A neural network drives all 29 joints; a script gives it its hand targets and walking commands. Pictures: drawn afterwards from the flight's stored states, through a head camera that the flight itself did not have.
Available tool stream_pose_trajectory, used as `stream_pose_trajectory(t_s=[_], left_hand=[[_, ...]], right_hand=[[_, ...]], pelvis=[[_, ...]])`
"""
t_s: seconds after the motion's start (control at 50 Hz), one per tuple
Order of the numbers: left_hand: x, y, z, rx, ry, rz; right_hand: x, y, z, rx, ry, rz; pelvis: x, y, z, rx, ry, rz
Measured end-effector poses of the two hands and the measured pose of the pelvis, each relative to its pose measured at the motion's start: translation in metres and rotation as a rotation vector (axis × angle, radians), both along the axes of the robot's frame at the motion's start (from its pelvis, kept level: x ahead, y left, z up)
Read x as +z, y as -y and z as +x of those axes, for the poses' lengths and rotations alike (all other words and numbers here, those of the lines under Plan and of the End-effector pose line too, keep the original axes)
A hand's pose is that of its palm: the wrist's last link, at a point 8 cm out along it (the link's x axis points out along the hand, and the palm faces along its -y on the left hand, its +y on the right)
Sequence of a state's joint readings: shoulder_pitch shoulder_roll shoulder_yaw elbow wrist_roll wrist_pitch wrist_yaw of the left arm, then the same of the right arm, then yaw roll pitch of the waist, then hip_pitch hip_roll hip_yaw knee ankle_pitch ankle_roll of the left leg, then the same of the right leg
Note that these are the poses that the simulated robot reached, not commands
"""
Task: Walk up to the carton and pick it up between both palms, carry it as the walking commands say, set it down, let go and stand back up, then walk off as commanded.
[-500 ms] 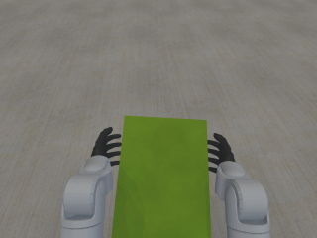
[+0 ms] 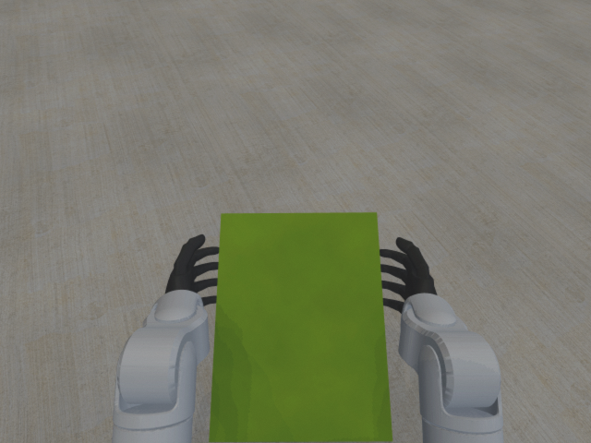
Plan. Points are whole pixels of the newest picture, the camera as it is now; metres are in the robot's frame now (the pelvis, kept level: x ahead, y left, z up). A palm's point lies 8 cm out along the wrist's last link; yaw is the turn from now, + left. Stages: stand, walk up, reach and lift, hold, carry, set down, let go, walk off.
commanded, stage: carry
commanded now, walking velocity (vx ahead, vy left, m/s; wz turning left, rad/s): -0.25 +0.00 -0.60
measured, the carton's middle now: (299, 318) +0.30 -0.01 -0.01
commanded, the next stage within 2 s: none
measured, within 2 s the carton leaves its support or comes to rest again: neither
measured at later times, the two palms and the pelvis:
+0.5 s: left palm out of the picture +0.13 -0.01 +0.09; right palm out of the picture +0.02 -0.26 +0.08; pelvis -0.17 -0.03 +0.00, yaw -20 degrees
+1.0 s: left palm out of the picture -0.03 -0.02 +0.11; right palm out of the picture -0.18 -0.24 +0.12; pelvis -0.33 +0.02 +0.01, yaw -37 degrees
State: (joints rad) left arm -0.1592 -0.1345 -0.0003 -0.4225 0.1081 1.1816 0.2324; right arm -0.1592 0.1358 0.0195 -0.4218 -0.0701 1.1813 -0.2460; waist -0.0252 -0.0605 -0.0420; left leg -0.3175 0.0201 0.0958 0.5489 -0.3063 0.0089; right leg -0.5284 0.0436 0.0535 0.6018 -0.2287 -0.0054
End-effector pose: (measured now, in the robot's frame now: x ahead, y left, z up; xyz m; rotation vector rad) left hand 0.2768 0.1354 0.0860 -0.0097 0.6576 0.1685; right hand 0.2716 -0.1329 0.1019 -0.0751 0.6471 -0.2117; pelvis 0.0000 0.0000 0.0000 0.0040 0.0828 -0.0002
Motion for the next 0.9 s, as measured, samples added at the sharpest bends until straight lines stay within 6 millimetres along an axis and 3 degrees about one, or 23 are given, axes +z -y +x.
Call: stream_pose_trajectory(t_s=[0.08,0.18,0.28,0.36,0.42,0.54,0.66,0.8,0.9], left_hand=[[-0.001,-0.001,-0.033,-0.017,-0.034,-0.027],[0.014,0.019,-0.056,-0.095,0.011,-0.035],[0.019,0.057,-0.077,-0.179,0.035,0.001],[0.01,0.099,-0.101,-0.255,0.025,0.045],[-0.001,0.126,-0.125,-0.338,-0.035,0.083],[0.006,0.154,-0.161,-0.417,-0.024,0.088],[0.015,0.155,-0.195,-0.448,0.014,0.056],[0.005,0.136,-0.242,-0.485,-0.032,-0.001],[0.019,0.135,-0.272,-0.528,-0.013,-0.026]], right_hand=[[-0.001,0.0,-0.035,-0.009,-0.041,-0.003],[0.009,0.02,-0.072,-0.089,-0.006,0.0],[0.005,0.054,-0.119,-0.182,0.017,0.021],[-0.016,0.091,-0.165,-0.255,0.006,0.058],[-0.03,0.112,-0.208,-0.331,-0.049,0.091],[-0.017,0.13,-0.27,-0.412,-0.013,0.11],[0.001,0.128,-0.31,-0.45,0.031,0.068],[0.008,0.104,-0.366,-0.483,-0.02,0.007],[0.019,0.098,-0.405,-0.527,-0.007,-0.004]], pelvis=[[0.008,-0.003,-0.025,-0.048,0.034,-0.039],[0.012,-0.002,-0.055,-0.118,0.045,-0.077],[0.005,0.009,-0.087,-0.206,0.038,-0.076],[-0.009,0.026,-0.118,-0.269,0.033,-0.047],[-0.005,0.03,-0.143,-0.307,0.034,-0.019],[0.005,0.029,-0.187,-0.376,0.038,0.028],[0.006,0.019,-0.223,-0.426,0.023,0.035],[0.01,-0.005,-0.267,-0.498,0.019,-0.016],[0.017,-0.015,-0.296,-0.553,0.018,-0.086]])
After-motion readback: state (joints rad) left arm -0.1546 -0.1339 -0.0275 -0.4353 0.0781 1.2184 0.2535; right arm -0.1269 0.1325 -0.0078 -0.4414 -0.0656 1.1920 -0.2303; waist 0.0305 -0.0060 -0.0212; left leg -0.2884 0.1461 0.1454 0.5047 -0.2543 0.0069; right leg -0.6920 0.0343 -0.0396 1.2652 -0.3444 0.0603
